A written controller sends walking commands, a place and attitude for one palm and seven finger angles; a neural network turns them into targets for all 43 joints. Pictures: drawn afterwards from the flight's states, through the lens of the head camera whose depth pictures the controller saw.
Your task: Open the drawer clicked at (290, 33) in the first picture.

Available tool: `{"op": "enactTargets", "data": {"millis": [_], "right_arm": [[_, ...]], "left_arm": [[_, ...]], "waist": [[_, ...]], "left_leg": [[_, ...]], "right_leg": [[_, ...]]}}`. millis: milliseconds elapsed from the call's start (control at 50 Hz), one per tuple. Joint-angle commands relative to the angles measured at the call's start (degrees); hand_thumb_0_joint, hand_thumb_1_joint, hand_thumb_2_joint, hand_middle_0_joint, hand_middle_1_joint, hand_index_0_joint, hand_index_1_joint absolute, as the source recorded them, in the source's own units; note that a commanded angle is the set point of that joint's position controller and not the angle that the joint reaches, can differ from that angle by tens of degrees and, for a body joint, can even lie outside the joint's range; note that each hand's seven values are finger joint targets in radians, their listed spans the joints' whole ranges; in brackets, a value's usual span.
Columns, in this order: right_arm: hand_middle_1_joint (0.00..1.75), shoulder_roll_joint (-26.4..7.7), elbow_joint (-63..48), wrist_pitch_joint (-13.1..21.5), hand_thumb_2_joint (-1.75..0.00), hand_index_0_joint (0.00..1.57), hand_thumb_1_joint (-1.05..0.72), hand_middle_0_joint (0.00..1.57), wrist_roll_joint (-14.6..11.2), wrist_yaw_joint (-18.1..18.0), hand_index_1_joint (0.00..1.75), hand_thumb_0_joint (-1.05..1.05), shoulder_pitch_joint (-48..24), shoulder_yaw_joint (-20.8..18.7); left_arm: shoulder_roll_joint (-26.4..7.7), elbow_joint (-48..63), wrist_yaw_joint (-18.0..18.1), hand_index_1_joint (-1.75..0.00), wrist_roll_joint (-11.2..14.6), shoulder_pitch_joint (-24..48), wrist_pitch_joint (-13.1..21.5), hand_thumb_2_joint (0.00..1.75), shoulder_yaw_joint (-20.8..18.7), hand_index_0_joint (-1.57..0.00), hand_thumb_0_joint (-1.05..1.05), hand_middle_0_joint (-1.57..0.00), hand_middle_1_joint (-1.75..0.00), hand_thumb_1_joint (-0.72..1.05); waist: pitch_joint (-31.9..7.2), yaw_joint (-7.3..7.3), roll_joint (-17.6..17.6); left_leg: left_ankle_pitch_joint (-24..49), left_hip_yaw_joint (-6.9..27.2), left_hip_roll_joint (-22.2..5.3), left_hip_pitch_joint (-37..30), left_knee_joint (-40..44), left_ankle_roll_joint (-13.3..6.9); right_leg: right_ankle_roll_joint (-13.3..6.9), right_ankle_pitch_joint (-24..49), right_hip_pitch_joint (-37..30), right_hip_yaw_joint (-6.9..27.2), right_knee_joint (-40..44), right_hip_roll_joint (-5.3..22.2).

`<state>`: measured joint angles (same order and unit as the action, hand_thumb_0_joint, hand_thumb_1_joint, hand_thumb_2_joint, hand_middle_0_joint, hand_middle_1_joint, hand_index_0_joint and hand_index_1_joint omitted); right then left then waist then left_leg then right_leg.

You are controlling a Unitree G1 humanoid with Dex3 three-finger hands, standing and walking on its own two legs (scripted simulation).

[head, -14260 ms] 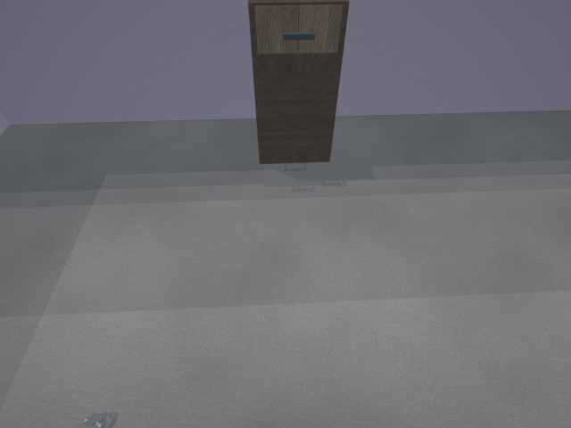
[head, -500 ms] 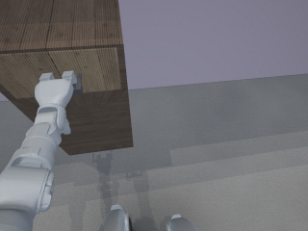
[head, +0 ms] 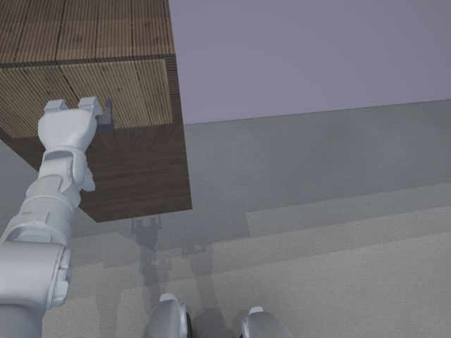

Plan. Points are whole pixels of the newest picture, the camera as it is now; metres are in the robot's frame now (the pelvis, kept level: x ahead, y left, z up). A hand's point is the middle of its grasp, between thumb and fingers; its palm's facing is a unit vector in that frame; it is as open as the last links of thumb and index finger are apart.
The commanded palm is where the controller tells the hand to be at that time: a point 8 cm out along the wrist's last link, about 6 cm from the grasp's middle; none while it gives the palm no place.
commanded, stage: lower the fingers behind the handle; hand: left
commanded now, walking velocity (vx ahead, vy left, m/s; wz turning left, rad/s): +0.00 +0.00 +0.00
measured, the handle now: (78, 116) +0.53 +0.26 +0.01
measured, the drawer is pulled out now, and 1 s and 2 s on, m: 0.00 0.00 0.11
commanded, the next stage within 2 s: close the thumb around the handle in 0.08 s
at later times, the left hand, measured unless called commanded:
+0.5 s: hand (80, 145) +0.48 +0.26 -0.01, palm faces -0.06 -0.04 -1.00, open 10.9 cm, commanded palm +0.47 +0.24 +0.04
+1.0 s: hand (79, 145) +0.48 +0.26 -0.01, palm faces -0.06 -0.04 -1.00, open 5.6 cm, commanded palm +0.46 +0.24 +0.04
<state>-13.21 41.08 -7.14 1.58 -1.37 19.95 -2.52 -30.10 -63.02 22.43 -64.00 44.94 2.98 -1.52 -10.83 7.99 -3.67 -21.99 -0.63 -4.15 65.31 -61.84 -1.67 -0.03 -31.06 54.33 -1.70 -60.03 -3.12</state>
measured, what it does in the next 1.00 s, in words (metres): stands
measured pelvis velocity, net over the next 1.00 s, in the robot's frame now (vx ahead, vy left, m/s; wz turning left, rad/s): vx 0.00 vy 0.00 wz -0.01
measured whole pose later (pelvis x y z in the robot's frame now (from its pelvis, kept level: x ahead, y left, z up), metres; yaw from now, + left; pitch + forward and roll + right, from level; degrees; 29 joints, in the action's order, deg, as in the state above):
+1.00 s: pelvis +0.00 +0.00 +0.00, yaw +0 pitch +25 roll -4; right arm -13.3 40.7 -7.7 1.5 -1.3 19.9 -2.5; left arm -30.3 -62.2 22.4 -63.6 44.3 2.6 -1.4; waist -10.7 8.0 -3.7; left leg -22.3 -0.9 -4.1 64.9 -61.9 -2.0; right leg 0.4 -31.0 53.8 -1.3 -59.6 -3.1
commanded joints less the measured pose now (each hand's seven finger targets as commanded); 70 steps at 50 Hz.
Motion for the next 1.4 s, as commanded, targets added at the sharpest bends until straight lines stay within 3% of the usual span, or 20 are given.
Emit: {"op": "enactTargets", "data": {"millis": [0,60,160,220,320,340,360,500,560,640,660,800,840,880,960,1040,1140,1200,1280,1380], "right_arm": [[0.3,-10.2,-2.6,0.4,-0.9,0.2,-0.9,0.2,0.5,-0.5,0.3,0.0,8.4,-3.9],[0.3,-10.2,-2.8,0.3,-0.9,0.2,-0.9,0.2,0.6,-0.4,0.3,0.0,8.4,-4.0],[0.3,-10.4,-2.9,0.1,-0.9,0.2,-0.9,0.2,0.4,-0.5,0.3,0.0,8.0,-3.8],[0.3,-10.2,-3.1,0.0,-0.9,0.2,-0.9,0.2,0.4,-0.3,0.3,0.0,8.0,-3.8],[0.3,-10.2,-3.0,0.0,-0.9,0.2,-0.9,0.2,0.4,-0.4,0.3,0.0,8.0,-3.8],[0.3,-10.5,-3.0,0.0,-0.9,0.2,-0.9,0.2,0.4,-0.6,0.3,0.0,8.2,-3.9],[0.3,-10.3,-3.1,0.0,-0.9,0.2,-0.9,0.2,0.5,-0.5,0.3,0.0,8.3,-3.8],[0.3,-10.4,-3.2,-0.2,-0.9,0.2,-0.9,0.2,0.2,-0.6,0.3,0.0,8.1,-3.5],[0.3,-10.6,-3.1,0.0,-0.9,0.2,-0.9,0.2,0.3,-0.8,0.3,0.0,8.5,-3.6],[0.3,-10.5,-3.2,0.1,-0.9,0.2,-0.9,0.2,0.4,-0.6,0.3,0.0,8.5,-3.9],[0.3,-10.2,-3.2,0.1,-0.9,0.2,-0.9,0.2,0.4,-0.5,0.3,0.0,8.6,-3.9],[0.3,-10.5,-2.8,0.0,-0.9,0.2,-0.9,0.2,0.3,-0.5,0.3,0.0,8.7,-3.6],[0.3,-10.7,-2.9,0.0,-0.9,0.2,-0.9,0.2,0.3,-0.7,0.3,0.0,8.7,-3.6],[0.3,-10.3,-2.9,0.1,-0.9,0.2,-0.9,0.2,0.3,-0.5,0.3,0.0,8.7,-3.8],[0.3,-10.4,-2.9,-0.1,-0.9,0.2,-0.9,0.2,0.3,-0.6,0.3,0.0,8.3,-3.6],[0.3,-10.1,-3.8,-0.3,-0.9,0.2,-0.9,0.2,0.3,-0.2,0.3,0.0,7.6,-3.8],[0.3,-9.9,-4.4,-0.8,-0.9,0.2,-0.9,0.2,0.2,0.2,0.3,0.0,6.5,-4.2],[0.3,-9.8,-4.4,-1.0,-0.9,0.2,-0.9,0.2,0.2,0.3,0.3,0.0,6.0,-4.5],[0.3,-9.5,-5.1,-1.5,-0.9,0.2,-0.9,0.2,0.0,0.4,0.3,0.0,4.5,-4.6],[0.3,-9.1,-5.6,-1.7,-0.9,0.2,-0.9,0.2,-0.1,0.7,0.3,0.0,2.6,-4.9]], "left_arm": [[-13.0,10.5,2.2,-1.2,0.5,20.3,0.4,0.3,-2.7,-0.3,0.0,-0.3,-1.2,-0.5],[-14.2,10.7,2.4,-1.2,0.9,18.2,0.4,0.3,-4.2,-0.3,0.0,-0.3,-1.2,-0.5],[-14.1,9.4,2.8,-1.2,0.6,19.5,-0.4,0.3,-3.4,-0.3,0.0,-0.3,-1.2,-0.5],[-13.3,10.2,2.7,-1.22,0.8,19.9,-0.5,0.37,-3.1,-0.31,0.0,-0.31,-1.22,-0.33],[-11.9,9.4,2.4,-1.25,0.7,22.3,-1.1,0.49,-1.4,-0.33,0.0,-0.33,-1.25,-0.05],[-13.8,10.1,2.5,-1.25,0.3,22.1,-0.9,0.52,-2.9,-0.34,0.0,-0.34,-1.25,0.0],[-11.9,9.5,2.3,-1.26,0.6,21.4,-1.2,0.54,-1.5,-0.34,0.0,-0.34,-1.26,0.06],[-13.7,7.7,1.5,-1.3,0.5,19.8,-0.7,0.71,-2.5,-0.37,0.0,-0.37,-1.3,0.45],[-14.3,8.4,1.5,-1.32,0.7,21.6,-0.2,0.78,-2.6,-0.38,0.0,-0.38,-1.32,0.62],[-13.4,10.1,1.7,-1.34,0.6,21.6,0.1,0.88,-2.7,-0.4,0.0,-0.4,-1.34,0.84],[-11.1,8.9,1.6,-1.35,1.0,20.1,-0.3,0.9,-1.2,-0.4,0.0,-0.4,-1.35,0.9],[-13.0,8.1,1.5,-1.35,1.1,20.2,-0.5,0.9,-2.1,-0.4,0.0,-0.4,-1.35,0.9],[-15.7,9.5,1.5,-1.35,1.1,21.0,-0.2,0.9,-4.0,-0.4,0.0,-0.4,-1.35,0.9],[-13.4,10.3,1.3,-1.35,1.3,20.7,0.0,0.9,-2.5,-0.4,0.0,-0.4,-1.35,0.9],[-14.0,9.6,1.3,-1.35,1.3,18.6,0.1,0.9,-3.2,-0.4,0.0,-0.4,-1.35,0.9],[-12.5,11.7,1.4,-1.35,1.5,13.1,0.4,0.9,-3.6,-0.4,0.0,-0.4,-1.35,0.9],[-10.4,15.6,1.9,-1.35,2.2,7.7,0.6,0.9,-3.5,-0.4,0.0,-0.4,-1.35,0.9],[-8.3,16.2,2.4,-1.35,2.4,5.0,0.1,0.9,-2.4,-0.4,0.0,-0.4,-1.35,0.9],[-7.7,19.9,3.3,-1.35,2.2,0.8,0.1,0.9,-2.8,-0.4,0.0,-0.4,-1.35,0.9],[-4.3,22.8,4.4,-1.35,2.6,-2.7,-0.4,0.9,-1.3,-0.4,0.0,-0.4,-1.35,0.9]], "waist": [[-24.6,0.05,-4.5],[-25.8,-0.75,-3.4],[-23.4,0.06,-3.0],[-24.6,-0.34,-4.5],[-23.1,0.76,-4.5],[-24.9,0.24,-4.6],[-24.9,0.44,-4.8],[-21.8,0.25,-2.5],[-23.2,0.6,-2.9],[-25.0,0.08,-5.1],[-25.0,0.35,-4.1],[-22.9,0.55,-2.3],[-25.4,-0.07,-3.3],[-25.2,0.01,-4.2],[-23.8,-0.25,-3.6],[-25.7,-2.36,-4.9],[-26.3,-3.41,-3.7],[-23.8,-3.16,-1.3],[-24.2,-4.55,-2.6],[-22.0,-4.39,-1.8]], "left_leg": [[19.0,1.6,2.4,-33.5,4.0,-1.0],[20.1,1.2,2.5,-33.2,3.7,-1.0],[18.0,1.4,2.6,-31.9,4.1,-1.1],[19.3,1.6,2.6,-33.6,4.4,-0.8],[18.2,2.0,2.5,-33.6,4.6,-0.9],[19.1,2.0,2.3,-34.7,4.4,-0.8],[19.3,2.0,2.5,-34.8,4.4,-0.8],[16.7,1.5,2.7,-30.7,4.4,-1.0],[16.6,2.0,2.4,-31.6,4.3,-1.0],[18.7,2.3,2.2,-34.9,4.3,-0.7],[18.5,2.1,2.4,-34.3,4.2,-0.9],[16.7,1.7,2.5,-31.3,4.3,-1.1],[18.0,1.8,2.4,-32.5,4.2,-1.0],[19.0,1.5,2.4,-33.3,4.2,-1.0],[19.0,1.7,2.3,-32.7,4.4,-0.9],[21.6,1.5,2.3,-35.4,5.1,-0.6],[23.6,0.9,2.3,-36.7,5.9,-0.6],[22.5,0.7,2.3,-35.7,6.5,-0.8],[25.2,0.4,2.5,-37.9,7.4,-0.5],[24.9,0.6,2.4,-39.3,8.4,-0.4]], "right_leg": [[-1.8,19.3,0.9,-1.4,8.9,-2.3],[-1.6,21.4,-1.1,-1.1,8.7,-2.3],[-1.6,19.6,-0.2,-1.2,9.1,-2.2],[-1.8,19.6,0.0,-1.5,8.9,-2.3],[-1.8,18.2,1.6,-1.6,9.2,-2.3],[-1.7,18.7,1.5,-1.5,8.9,-2.2],[-1.8,18.8,1.2,-1.7,9.0,-2.3],[-1.6,18.2,0.2,-1.4,9.2,-2.3],[-1.6,17.5,1.1,-1.4,8.8,-2.2],[-1.8,17.7,2.3,-1.7,8.6,-2.3],[-1.7,17.9,1.7,-1.6,8.9,-2.4],[-1.6,18.1,0.3,-1.3,9.3,-2.3],[-1.5,19.0,-0.1,-1.2,8.7,-2.3],[-1.6,19.8,-0.2,-1.3,9.0,-2.3],[-1.7,19.7,0.0,-1.4,8.9,-2.4],[-2.0,21.0,-1.3,-1.7,8.7,-2.6],[-1.9,23.6,-4.2,-1.6,9.2,-2.6],[-1.8,23.7,-5.3,-1.6,10.1,-2.5],[-2.0,25.8,-6.9,-1.6,10.3,-2.4],[-2.0,24.9,-6.9,-1.9,11.3,-2.3]]}}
